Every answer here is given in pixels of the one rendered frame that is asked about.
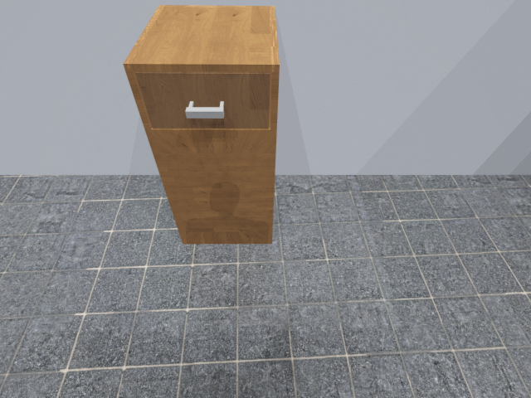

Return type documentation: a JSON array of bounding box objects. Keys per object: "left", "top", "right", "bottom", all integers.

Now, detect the handle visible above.
[{"left": 185, "top": 101, "right": 224, "bottom": 119}]

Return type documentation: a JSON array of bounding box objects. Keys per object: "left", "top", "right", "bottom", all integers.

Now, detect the drawer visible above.
[{"left": 135, "top": 71, "right": 270, "bottom": 129}]

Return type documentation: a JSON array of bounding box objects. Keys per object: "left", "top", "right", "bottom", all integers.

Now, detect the cabinet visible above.
[{"left": 123, "top": 5, "right": 280, "bottom": 244}]

